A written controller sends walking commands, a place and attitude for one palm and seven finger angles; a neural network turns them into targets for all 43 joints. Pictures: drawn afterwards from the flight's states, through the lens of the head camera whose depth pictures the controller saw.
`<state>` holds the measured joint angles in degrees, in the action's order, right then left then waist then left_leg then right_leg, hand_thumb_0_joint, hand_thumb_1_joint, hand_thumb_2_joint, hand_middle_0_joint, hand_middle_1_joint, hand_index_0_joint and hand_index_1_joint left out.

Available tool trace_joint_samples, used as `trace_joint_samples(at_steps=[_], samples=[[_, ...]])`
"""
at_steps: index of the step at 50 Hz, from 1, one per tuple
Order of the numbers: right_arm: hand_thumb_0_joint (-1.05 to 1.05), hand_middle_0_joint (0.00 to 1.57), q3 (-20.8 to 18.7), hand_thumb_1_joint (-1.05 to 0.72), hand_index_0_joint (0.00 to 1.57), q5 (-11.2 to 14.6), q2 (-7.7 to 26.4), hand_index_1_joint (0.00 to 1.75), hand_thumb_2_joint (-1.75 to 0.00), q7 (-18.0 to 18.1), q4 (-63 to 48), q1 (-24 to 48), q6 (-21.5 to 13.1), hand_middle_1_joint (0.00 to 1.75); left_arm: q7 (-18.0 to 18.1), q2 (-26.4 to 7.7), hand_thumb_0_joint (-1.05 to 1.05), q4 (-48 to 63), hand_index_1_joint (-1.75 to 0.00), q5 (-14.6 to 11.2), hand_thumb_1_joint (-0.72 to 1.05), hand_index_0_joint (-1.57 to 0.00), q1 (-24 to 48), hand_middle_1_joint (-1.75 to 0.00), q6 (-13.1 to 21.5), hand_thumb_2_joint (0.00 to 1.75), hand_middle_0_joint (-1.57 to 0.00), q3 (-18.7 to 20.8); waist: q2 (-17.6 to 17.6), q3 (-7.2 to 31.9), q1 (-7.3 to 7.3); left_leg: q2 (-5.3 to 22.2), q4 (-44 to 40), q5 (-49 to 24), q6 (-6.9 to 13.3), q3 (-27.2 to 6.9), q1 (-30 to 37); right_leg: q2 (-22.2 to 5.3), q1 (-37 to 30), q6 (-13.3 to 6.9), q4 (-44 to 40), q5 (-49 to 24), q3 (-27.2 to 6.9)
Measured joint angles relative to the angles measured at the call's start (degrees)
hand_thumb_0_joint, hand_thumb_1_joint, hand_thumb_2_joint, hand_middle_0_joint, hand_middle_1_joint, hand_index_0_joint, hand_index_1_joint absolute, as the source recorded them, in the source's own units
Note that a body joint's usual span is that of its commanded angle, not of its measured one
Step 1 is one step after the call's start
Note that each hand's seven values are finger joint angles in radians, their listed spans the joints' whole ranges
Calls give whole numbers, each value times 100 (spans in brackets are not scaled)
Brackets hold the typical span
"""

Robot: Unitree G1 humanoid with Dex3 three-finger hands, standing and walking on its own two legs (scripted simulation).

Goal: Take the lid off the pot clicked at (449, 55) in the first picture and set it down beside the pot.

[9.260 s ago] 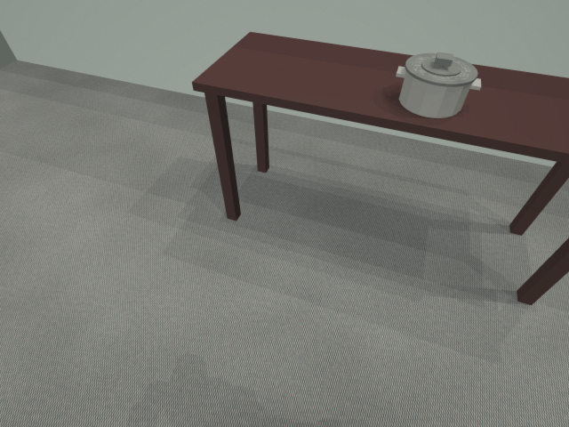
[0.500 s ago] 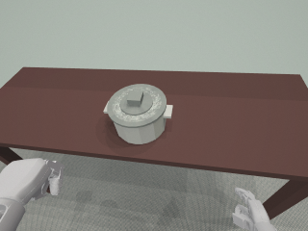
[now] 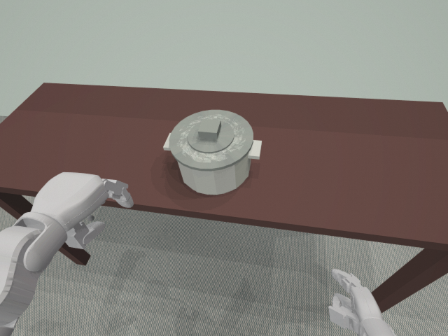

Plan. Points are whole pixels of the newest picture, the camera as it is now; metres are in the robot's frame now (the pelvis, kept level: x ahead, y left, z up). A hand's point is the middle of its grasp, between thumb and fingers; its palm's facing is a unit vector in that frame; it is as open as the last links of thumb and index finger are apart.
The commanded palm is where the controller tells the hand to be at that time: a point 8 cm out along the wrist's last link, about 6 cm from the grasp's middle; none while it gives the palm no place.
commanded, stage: reach forward and open the fingers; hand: left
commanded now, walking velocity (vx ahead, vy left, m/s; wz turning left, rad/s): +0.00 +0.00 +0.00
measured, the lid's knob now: (209, 128) +0.52 +0.11 +0.06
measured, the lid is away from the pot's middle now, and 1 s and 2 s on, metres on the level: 0.00 0.00 0.00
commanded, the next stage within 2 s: move the open hand above the knob in 0.34 s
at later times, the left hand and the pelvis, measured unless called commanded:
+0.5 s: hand (98, 185) +0.30 +0.25 +0.13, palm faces -0.19 -0.02 -0.98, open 10.3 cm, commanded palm +0.29 +0.24 +0.19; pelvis +0.00 +0.00 +0.00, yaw +0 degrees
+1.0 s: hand (140, 156) +0.37 +0.20 +0.12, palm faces -0.27 -0.03 -0.96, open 10.3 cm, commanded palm +0.37 +0.20 +0.19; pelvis +0.01 -0.01 +0.00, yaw +0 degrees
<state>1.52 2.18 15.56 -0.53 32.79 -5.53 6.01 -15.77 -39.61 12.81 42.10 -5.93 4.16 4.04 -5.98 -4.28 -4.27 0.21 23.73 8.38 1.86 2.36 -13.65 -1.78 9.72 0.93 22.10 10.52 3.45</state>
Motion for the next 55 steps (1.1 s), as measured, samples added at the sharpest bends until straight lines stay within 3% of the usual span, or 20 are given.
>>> trace_joint_samples(at_steps=[8,15,24,29,34,38,55], samples=[[1,20,26,-91,20,17,13,30,-90,-75,7,57,26,30,-117,57,0,-185,-20,92,-15,-85,522,-20,-220,123,-85,-199,16,0,8,-44,-85,-68,42,46,17,-42,21,19,-27,-48,-46],[1,20,32,-91,20,38,39,30,-90,-108,-4,95,45,30,-228,56,0,-327,-11,132,-23,-82,917,-11,-390,128,-83,-290,17,4,16,-52,-115,-87,45,43,25,-47,18,17,-42,-58,-46],[1,20,37,-91,20,59,95,30,-90,-120,-15,115,72,30,-469,24,0,-539,-8,128,-27,-82,1384,-8,-564,133,-82,-361,1,-2,41,-27,-129,-91,16,1,27,-18,-8,2,-84,-66,-8],[1,20,9,-91,20,99,153,30,-90,-134,18,138,119,30,-750,107,0,-894,-8,167,-27,-82,1825,-8,-939,134,-82,-577,-35,-5,77,-29,-140,-107,2,-50,11,-15,-10,-7,-92,-60,42],[1,20,10,-91,20,104,164,30,-90,-79,22,142,87,30,-943,168,0,-1157,-8,204,-28,-82,2184,-8,-853,135,-82,-767,-26,-43,135,-19,-154,-109,-12,-67,20,-3,-18,-24,-97,-53,56],[1,20,15,-91,20,112,154,30,-90,-77,7,104,105,30,-961,187,0,-1502,-8,230,-28,-82,2513,-8,-768,135,-82,-815,14,-59,188,-4,-171,-106,-28,-57,21,12,-1,-43,-91,-42,44],[1,20,-42,-91,20,174,179,30,-90,-179,49,-147,222,30,-827,527,0,-2187,-8,419,-28,-82,3331,-8,-1065,135,-82,-1217,44,17,369,8,-181,3,-34,42,-17,19,103,-44,-49,56,-63]])
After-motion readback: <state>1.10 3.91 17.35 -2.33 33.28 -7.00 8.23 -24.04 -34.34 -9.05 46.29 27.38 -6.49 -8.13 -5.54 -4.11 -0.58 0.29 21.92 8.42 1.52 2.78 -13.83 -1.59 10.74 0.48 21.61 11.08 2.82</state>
